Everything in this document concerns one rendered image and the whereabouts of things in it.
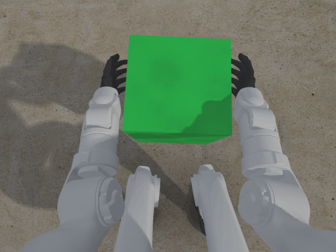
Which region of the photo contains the robot left hand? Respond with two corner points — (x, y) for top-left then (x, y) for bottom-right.
(100, 54), (128, 94)

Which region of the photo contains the robot right upper arm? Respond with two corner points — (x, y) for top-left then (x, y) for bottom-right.
(238, 177), (336, 252)

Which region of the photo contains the robot left upper arm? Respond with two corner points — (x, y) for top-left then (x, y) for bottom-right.
(19, 176), (125, 252)

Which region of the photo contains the carton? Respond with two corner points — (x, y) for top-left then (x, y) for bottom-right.
(122, 35), (232, 144)

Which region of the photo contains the robot right hand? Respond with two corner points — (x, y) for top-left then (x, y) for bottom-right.
(231, 53), (256, 98)

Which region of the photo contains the robot right forearm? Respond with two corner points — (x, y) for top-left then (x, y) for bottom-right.
(233, 87), (303, 190)

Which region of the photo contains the robot right foot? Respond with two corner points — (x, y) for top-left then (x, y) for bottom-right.
(193, 196), (206, 236)

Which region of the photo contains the robot left forearm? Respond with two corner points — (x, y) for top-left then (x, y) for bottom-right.
(57, 87), (122, 217)

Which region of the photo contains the robot left shin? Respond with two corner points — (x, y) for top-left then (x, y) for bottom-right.
(125, 166), (152, 194)

